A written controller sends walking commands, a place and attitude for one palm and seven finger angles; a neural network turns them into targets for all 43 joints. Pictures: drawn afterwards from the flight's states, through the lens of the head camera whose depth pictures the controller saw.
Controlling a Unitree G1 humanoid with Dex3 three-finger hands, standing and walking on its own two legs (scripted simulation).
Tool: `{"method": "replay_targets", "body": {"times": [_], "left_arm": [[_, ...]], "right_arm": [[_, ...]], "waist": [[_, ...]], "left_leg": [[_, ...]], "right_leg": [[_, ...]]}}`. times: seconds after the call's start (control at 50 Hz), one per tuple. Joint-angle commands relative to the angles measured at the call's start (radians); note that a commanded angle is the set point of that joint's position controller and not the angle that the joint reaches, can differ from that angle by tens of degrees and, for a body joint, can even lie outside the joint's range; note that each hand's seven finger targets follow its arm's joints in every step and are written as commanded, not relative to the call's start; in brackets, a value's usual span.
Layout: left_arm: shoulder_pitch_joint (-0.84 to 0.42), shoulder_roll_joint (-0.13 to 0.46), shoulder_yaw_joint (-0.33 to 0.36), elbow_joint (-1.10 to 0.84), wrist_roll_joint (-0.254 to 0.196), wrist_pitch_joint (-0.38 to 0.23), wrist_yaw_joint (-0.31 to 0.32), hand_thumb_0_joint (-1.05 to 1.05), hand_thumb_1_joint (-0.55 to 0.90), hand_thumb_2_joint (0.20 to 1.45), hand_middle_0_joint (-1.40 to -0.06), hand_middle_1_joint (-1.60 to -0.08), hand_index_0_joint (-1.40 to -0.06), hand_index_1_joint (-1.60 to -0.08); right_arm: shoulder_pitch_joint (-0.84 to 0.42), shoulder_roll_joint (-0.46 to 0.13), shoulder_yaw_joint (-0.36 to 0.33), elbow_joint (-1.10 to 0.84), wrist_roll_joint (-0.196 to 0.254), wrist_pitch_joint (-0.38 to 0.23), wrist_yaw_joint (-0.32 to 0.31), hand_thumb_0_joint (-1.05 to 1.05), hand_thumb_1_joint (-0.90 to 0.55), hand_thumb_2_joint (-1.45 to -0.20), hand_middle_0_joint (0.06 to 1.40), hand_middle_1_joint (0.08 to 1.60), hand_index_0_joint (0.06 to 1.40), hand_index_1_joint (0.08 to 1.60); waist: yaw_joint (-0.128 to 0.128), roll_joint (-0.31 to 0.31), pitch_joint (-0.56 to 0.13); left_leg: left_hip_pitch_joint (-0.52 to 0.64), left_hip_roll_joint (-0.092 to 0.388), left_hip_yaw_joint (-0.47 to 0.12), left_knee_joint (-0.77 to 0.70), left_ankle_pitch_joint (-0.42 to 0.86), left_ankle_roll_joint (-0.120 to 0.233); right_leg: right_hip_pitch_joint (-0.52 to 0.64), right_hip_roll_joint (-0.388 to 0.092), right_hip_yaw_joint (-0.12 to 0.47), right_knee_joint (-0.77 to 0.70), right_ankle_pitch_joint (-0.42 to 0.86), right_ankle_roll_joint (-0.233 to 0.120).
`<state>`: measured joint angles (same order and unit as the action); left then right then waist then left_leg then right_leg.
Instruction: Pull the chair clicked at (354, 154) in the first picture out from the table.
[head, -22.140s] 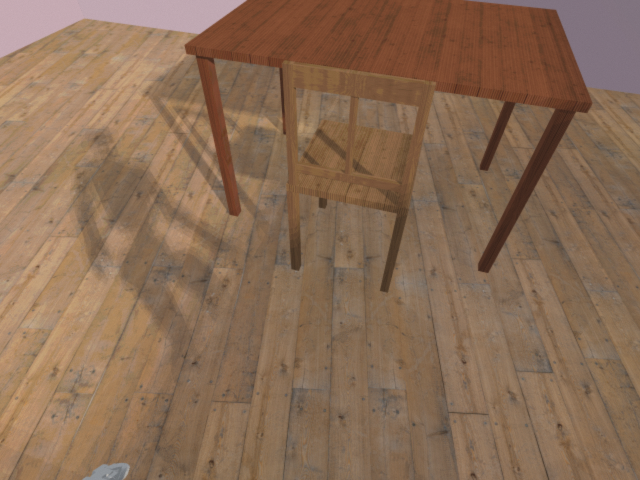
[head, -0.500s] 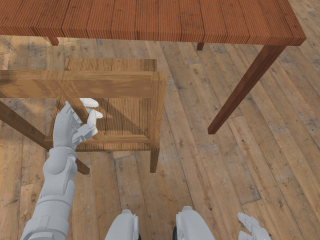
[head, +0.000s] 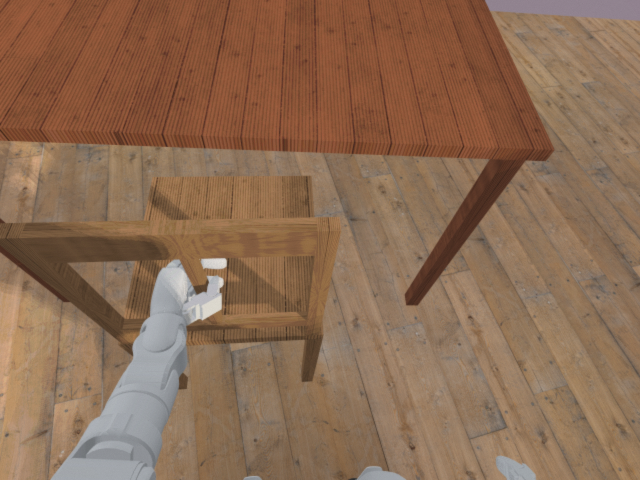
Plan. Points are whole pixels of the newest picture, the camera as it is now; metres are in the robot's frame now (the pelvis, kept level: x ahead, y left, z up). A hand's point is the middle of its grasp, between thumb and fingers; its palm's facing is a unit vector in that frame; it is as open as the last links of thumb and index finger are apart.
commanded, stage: step backward, pulling the chair out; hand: left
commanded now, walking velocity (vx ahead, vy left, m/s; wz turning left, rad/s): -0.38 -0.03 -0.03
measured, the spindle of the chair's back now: (204, 292) +0.39 +0.17 -0.10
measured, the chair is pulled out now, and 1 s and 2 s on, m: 0.04 0.17 0.23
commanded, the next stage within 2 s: none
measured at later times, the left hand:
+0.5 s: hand (236, 355) +0.28 +0.11 -0.06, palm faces +0.04 -0.99 -0.15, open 5.0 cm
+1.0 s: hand (240, 393) +0.23 +0.10 -0.06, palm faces -0.02 -0.99 -0.17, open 5.1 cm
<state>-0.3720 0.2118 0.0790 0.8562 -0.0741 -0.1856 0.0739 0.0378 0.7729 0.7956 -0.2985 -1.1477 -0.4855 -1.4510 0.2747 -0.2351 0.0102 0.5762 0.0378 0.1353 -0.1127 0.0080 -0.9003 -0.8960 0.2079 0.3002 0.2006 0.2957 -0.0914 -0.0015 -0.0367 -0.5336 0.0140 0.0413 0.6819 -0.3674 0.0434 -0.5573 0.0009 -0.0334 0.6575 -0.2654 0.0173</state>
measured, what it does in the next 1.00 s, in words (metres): shifts its weight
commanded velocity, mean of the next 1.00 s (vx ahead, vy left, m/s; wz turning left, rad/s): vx -0.38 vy -0.02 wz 0.04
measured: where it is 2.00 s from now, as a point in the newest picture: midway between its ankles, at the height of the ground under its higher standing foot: outside the picture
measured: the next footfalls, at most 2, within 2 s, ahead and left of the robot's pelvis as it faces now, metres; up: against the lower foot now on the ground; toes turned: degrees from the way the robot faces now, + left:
left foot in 1.40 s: -0.18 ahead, +0.16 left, +0.00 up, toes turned +3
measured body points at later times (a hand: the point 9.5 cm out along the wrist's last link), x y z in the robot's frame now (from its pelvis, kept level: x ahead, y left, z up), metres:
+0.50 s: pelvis -0.06 -0.02 +0.01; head +0.01 -0.04 +0.45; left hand +0.27 +0.16 -0.05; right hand +0.01 -0.28 -0.12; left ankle -0.03 +0.08 -0.72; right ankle -0.01 -0.13 -0.72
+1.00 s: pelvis -0.11 -0.02 +0.00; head -0.06 -0.03 +0.44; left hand +0.23 +0.15 -0.05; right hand -0.02 -0.26 -0.13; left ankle -0.03 +0.08 -0.72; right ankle -0.01 -0.13 -0.72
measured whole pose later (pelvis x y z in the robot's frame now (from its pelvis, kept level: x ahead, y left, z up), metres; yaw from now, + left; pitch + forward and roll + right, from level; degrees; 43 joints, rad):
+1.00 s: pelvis -0.11 -0.02 +0.00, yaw -2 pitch +0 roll +1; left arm -0.40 0.15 0.00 1.02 -0.07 -0.20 0.11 0.02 0.72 0.81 -0.31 -1.14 -0.49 -1.45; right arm 0.25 -0.20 0.03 0.71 0.02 0.00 -0.12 0.01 -0.90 -0.90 0.21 0.30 0.20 0.30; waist -0.05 0.00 0.09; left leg -0.43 0.01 0.11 0.63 -0.21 0.04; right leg -0.48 -0.02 -0.01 0.64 -0.19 -0.01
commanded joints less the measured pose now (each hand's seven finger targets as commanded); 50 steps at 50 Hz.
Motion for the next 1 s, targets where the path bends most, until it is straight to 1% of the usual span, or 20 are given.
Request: {"method": "replay_targets", "body": {"times": [0.0, 0.06, 0.14, 0.18, 0.32, 0.34, 0.38, 0.44, 0.5, 0.54, 0.58, 0.66, 0.72, 0.78, 0.82, 0.84, 0.88, 0.92, 0.94, 0.98], "left_arm": [[-0.174, 0.128, -0.011, -0.156, 0.051, -0.065, 0.005, 0.0, 0.9, 0.9, -0.5, -1.45, -0.5, -1.45], [-0.127, 0.135, 0.0, -0.171, 0.051, -0.074, 0.003, 0.0, 0.9, 0.9, -0.5, -1.45, -0.5, -1.45], [-0.097, 0.148, 0.017, -0.175, 0.051, -0.081, 0.006, 0.0, 0.9, 0.9, -0.5, -1.45, -0.5, -1.45], [-0.118, 0.133, 0.005, -0.178, 0.053, -0.083, 0.008, 0.0, 0.9, 0.9, -0.5, -1.45, -0.5, -1.45], [-0.17, 0.139, -0.006, -0.132, 0.053, -0.094, 0.02, 0.0, 0.9, 0.9, -0.5, -1.45, -0.5, -1.45], [-0.173, 0.161, 0.006, -0.118, 0.052, -0.092, 0.025, 0.0, 0.9, 0.9, -0.5, -1.45, -0.5, -1.45], [-0.19, 0.143, -0.015, -0.098, 0.046, -0.094, 0.028, 0.0, 0.9, 0.9, -0.5, -1.45, -0.5, -1.45], [-0.207, 0.164, -0.009, -0.064, 0.043, -0.097, 0.038, 0.0, 0.9, 0.9, -0.5, -1.45, -0.5, -1.45], [-0.236, 0.143, -0.038, -0.036, 0.04, -0.101, 0.047, 0.0, 0.9, 0.9, -0.5, -1.45, -0.5, -1.45], [-0.246, 0.16, -0.03, -0.025, 0.04, -0.103, 0.054, 0.0, 0.9, 0.9, -0.5, -1.45, -0.5, -1.45], [-0.257, 0.131, -0.057, -0.01, 0.04, -0.103, 0.058, 0.0, 0.9, 0.9, -0.5, -1.45, -0.5, -1.45], [-0.276, 0.113, -0.075, -0.002, 0.042, -0.1, 0.065, 0.0, 0.9, 0.9, -0.5, -1.45, -0.5, -1.45], [-0.294, 0.083, -0.105, -0.019, 0.039, -0.103, 0.061, 0.0, 0.9, 0.9, -0.5, -1.45, -0.5, -1.45], [-0.3, 0.058, -0.116, -0.033, 0.036, -0.097, 0.06, 0.0, 0.9, 0.9, -0.5, -1.45, -0.5, -1.45], [-0.327, 0.049, -0.114, -0.045, 0.034, -0.095, 0.054, 0.0, 0.9, 0.9, -0.5, -1.45, -0.5, -1.45], [-0.319, 0.071, -0.095, -0.045, 0.034, -0.094, 0.055, 0.0, 0.9, 0.9, -0.5, -1.45, -0.5, -1.45], [-0.319, 0.055, -0.105, -0.035, 0.043, -0.089, 0.046, 0.0, 0.9, 0.9, -0.5, -1.45, -0.5, -1.45], [-0.327, 0.055, -0.098, -0.036, 0.052, -0.085, 0.04, 0.0, 0.9, 0.9, -0.5, -1.45, -0.5, -1.45], [-0.312, 0.075, -0.079, -0.03, 0.055, -0.08, 0.041, 0.0, 0.9, 0.9, -0.5, -1.45, -0.5, -1.45], [-0.301, 0.055, -0.086, -0.035, 0.051, -0.077, 0.04, 0.0, 0.9, 0.9, -0.5, -1.45, -0.5, -1.45]], "right_arm": [[0.043, -0.137, -0.057, -0.067, -0.016, -0.022, 0.0, 0.0, -0.9, -0.9, 0.2, 0.3, 0.2, 0.3], [0.028, -0.139, -0.058, -0.068, -0.023, -0.025, 0.006, 0.0, -0.9, -0.9, 0.2, 0.3, 0.2, 0.3], [0.028, -0.142, -0.064, -0.064, -0.023, -0.029, 0.003, 0.0, -0.9, -0.9, 0.2, 0.3, 0.2, 0.3], [0.03, -0.14, -0.065, -0.054, -0.023, -0.033, 0.004, 0.0, -0.9, -0.9, 0.2, 0.3, 0.2, 0.3], [0.015, -0.135, -0.063, -0.029, -0.019, -0.053, -0.006, 0.0, -0.9, -0.9, 0.2, 0.3, 0.2, 0.3], [0.02, -0.141, -0.065, -0.024, -0.014, -0.054, -0.011, 0.0, -0.9, -0.9, 0.2, 0.3, 0.2, 0.3], [0.015, -0.135, -0.062, -0.016, -0.008, -0.063, -0.015, 0.0, -0.9, -0.9, 0.2, 0.3, 0.2, 0.3], [0.018, -0.14, -0.064, 0.002, -0.002, -0.083, -0.023, 0.0, -0.9, -0.9, 0.2, 0.3, 0.2, 0.3], [0.008, -0.137, -0.062, 0.015, 0.005, -0.101, -0.023, 0.0, -0.9, -0.9, 0.2, 0.3, 0.2, 0.3], [0.009, -0.144, -0.065, 0.026, 0.009, -0.113, -0.025, 0.0, -0.9, -0.9, 0.2, 0.3, 0.2, 0.3], [0.003, -0.143, -0.062, 0.032, 0.016, -0.123, -0.021, 0.0, -0.9, -0.9, 0.2, 0.3, 0.2, 0.3], [-0.002, -0.15, -0.054, 0.038, 0.02, -0.142, -0.023, 0.0, -0.9, -0.9, 0.2, 0.3, 0.2, 0.3], [-0.015, -0.149, -0.043, 0.025, 0.022, -0.154, -0.026, 0.0, -0.9, -0.9, 0.2, 0.3, 0.2, 0.3], [-0.023, -0.155, -0.039, 0.015, 0.017, -0.163, -0.027, 0.0, -0.9, -0.9, 0.2, 0.3, 0.2, 0.3], [-0.024, -0.146, -0.04, 0.018, 0.005, -0.166, -0.03, 0.0, -0.9, -0.9, 0.2, 0.3, 0.2, 0.3], [-0.011, -0.151, -0.045, 0.026, 0.0, -0.168, -0.031, 0.0, -0.9, -0.9, 0.2, 0.3, 0.2, 0.3], [-0.001, -0.146, -0.046, 0.036, -0.012, -0.172, -0.023, 0.0, -0.9, -0.9, 0.2, 0.3, 0.2, 0.3], [-0.018, -0.144, -0.049, 0.038, -0.018, -0.173, -0.018, 0.0, -0.9, -0.9, 0.2, 0.3, 0.2, 0.3], [-0.024, -0.151, -0.055, 0.04, -0.024, -0.173, -0.02, 0.0, -0.9, -0.9, 0.2, 0.3, 0.2, 0.3], [-0.044, -0.144, -0.049, 0.035, -0.019, -0.177, -0.014, 0.0, -0.9, -0.9, 0.2, 0.3, 0.2, 0.3]], "waist": [[0.039, 0.239, -0.342], [0.047, 0.236, -0.33], [0.042, 0.152, -0.349], [0.035, 0.141, -0.357], [0.037, 0.155, -0.328], [0.037, 0.139, -0.324], [0.036, 0.101, -0.321], [0.033, 0.058, -0.303], [0.032, 0.009, -0.269], [0.035, -0.009, -0.258], [0.037, -0.024, -0.234], [0.039, -0.019, -0.202], [0.046, 0.042, -0.193], [0.058, 0.158, -0.183], [0.06, 0.146, -0.202], [0.058, 0.124, -0.223], [0.05, 0.132, -0.241], [0.055, 0.157, -0.217], [0.06, 0.162, -0.198], [0.07, 0.147, -0.15]], "left_leg": [[0.372, 0.186, -0.147, -0.097, 0.862, -0.018], [0.396, 0.198, -0.14, -0.113, 0.898, -0.023], [0.409, 0.2, -0.119, -0.112, 0.905, -0.034], [0.429, 0.204, -0.11, -0.114, 0.895, -0.034], [0.337, 0.191, -0.085, -0.152, 0.607, -0.029], [0.315, 0.182, -0.082, -0.151, 0.563, -0.03], [0.276, 0.158, -0.073, -0.147, 0.434, -0.039], [0.263, 0.115, -0.057, -0.127, 0.284, -0.046], [0.266, 0.074, -0.045, -0.109, 0.125, -0.047], [0.265, 0.059, -0.044, -0.119, 0.063, -0.042], [0.267, 0.057, -0.048, -0.13, 0.023, -0.037], [0.269, 0.081, -0.075, -0.203, 0.026, -0.022], [0.241, 0.125, -0.109, -0.274, 0.007, -0.006], [0.161, 0.202, -0.186, -0.37, -0.033, 0.027], [0.196, 0.239, -0.217, -0.342, 0.115, 0.044], [0.231, 0.242, -0.212, -0.309, 0.216, 0.047], [0.269, 0.245, -0.188, -0.267, 0.334, 0.043], [0.195, 0.252, -0.184, -0.273, 0.267, 0.04], [0.135, 0.26, -0.191, -0.288, 0.199, 0.043], [0.019, 0.256, -0.189, -0.291, 0.027, 0.042]], "right_leg": [[0.189, -0.056, 0.049, -0.031, 0.295, -0.025], [0.215, -0.056, 0.053, -0.051, 0.323, -0.028], [0.266, -0.068, 0.058, -0.066, 0.455, -0.034], [0.268, -0.072, 0.064, -0.073, 0.451, -0.036], [0.288, -0.09, 0.08, -0.091, 0.441, -0.033], [0.301, -0.094, 0.089, -0.097, 0.46, -0.037], [0.307, -0.115, 0.106, -0.113, 0.455, -0.042], [0.274, -0.152, 0.151, -0.173, 0.383, -0.054], [0.219, -0.194, 0.201, -0.27, 0.194, -0.062], [0.208, -0.199, 0.211, -0.319, 0.075, -0.056], [0.191, -0.207, 0.212, -0.352, -0.02, -0.052], [0.176, -0.161, 0.153, -0.344, -0.094, -0.028], [0.184, -0.107, 0.105, -0.263, -0.113, -0.016], [0.222, -0.049, 0.057, -0.068, -0.099, -0.023], [0.223, -0.04, 0.059, 0.001, -0.038, -0.028], [0.225, -0.038, 0.06, -0.007, 0.006, -0.025], [0.242, -0.042, 0.06, -0.006, 0.071, -0.022], [0.272, -0.048, 0.065, 0.009, 0.038, -0.03], [0.297, -0.048, 0.066, 0.021, 0.009, -0.033], [0.337, -0.059, 0.079, 0.017, -0.023, -0.045]]}}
